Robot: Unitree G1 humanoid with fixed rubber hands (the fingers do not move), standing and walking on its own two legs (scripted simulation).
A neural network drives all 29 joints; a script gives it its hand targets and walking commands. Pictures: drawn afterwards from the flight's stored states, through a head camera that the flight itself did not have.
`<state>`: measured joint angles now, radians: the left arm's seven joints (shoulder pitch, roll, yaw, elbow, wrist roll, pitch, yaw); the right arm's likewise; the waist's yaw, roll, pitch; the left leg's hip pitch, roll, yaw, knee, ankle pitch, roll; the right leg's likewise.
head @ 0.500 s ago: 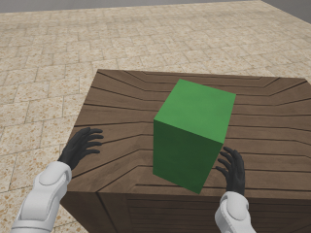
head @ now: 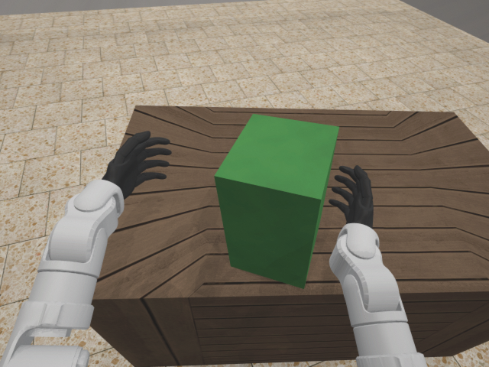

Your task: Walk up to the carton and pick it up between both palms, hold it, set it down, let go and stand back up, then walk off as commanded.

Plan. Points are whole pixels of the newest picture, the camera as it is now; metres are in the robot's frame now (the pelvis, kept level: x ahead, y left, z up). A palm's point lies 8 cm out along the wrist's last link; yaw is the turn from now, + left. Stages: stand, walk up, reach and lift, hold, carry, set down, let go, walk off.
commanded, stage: reach and lift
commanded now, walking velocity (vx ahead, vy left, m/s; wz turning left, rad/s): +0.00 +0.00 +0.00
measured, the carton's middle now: (279, 203) +0.42 -0.07 +0.01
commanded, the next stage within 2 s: none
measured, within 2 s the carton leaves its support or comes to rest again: neither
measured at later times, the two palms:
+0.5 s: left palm (144, 138) +0.44 +0.16 +0.17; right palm (352, 186) +0.36 -0.17 +0.13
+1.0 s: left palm (174, 117) +0.50 +0.12 +0.17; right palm (351, 165) +0.41 -0.18 +0.13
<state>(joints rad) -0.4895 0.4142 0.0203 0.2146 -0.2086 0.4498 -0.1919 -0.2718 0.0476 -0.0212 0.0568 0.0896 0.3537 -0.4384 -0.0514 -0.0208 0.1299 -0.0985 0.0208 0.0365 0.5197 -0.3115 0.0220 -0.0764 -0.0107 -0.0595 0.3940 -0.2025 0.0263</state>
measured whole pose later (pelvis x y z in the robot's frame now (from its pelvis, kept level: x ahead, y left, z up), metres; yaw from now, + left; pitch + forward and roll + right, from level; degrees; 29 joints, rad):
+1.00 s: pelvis +0.01 +0.00 +0.00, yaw +0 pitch +5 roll -2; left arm -1.10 0.37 0.02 1.03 -0.19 0.25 -0.09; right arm -0.84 0.02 -0.08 0.71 0.16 0.16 -0.41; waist -0.17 0.00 0.02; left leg -0.31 0.02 0.04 0.51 -0.28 0.02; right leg -0.29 -0.01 -0.06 0.38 -0.17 0.03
